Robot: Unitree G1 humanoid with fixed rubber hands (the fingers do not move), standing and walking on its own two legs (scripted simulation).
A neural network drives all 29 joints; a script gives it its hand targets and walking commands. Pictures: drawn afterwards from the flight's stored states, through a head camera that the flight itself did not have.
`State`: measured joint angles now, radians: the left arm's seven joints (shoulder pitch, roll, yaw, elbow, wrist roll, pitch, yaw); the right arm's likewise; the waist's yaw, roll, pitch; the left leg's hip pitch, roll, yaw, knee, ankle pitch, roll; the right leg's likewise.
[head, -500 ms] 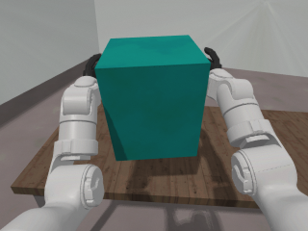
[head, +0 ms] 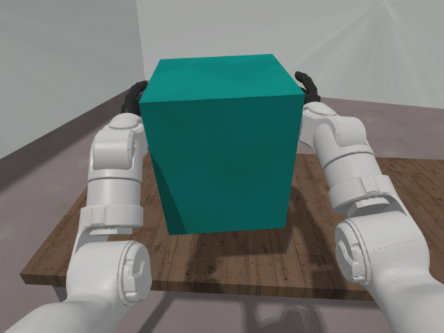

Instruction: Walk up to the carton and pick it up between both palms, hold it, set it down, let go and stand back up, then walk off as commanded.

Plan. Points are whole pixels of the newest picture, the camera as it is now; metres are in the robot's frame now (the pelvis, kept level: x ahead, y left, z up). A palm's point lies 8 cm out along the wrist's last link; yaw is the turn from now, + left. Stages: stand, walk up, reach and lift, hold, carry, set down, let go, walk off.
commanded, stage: hold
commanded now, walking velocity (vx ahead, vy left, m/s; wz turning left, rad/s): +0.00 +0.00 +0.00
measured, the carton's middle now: (221, 142) +0.36 +0.00 +0.25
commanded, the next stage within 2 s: none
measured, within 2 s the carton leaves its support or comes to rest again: neither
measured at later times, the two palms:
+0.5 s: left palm (131, 124) +0.35 +0.15 +0.29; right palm (306, 114) +0.36 -0.14 +0.31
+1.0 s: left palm (136, 124) +0.36 +0.15 +0.29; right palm (307, 117) +0.37 -0.15 +0.30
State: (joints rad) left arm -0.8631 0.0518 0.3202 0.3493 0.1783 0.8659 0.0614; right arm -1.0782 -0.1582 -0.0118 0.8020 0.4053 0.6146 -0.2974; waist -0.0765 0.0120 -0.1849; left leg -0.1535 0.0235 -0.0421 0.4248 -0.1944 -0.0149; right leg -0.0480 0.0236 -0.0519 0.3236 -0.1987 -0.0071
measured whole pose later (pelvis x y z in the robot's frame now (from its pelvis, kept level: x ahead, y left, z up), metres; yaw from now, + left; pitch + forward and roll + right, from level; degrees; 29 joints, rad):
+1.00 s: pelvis +0.00 -0.01 +0.00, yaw +0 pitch -5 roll -1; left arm -0.88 0.06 0.33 0.38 0.18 0.87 0.05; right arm -1.08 -0.16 0.02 0.82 0.41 0.62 -0.30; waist -0.07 0.00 -0.18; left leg -0.15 0.03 -0.04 0.42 -0.19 -0.02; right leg -0.04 0.03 -0.05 0.33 -0.20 -0.01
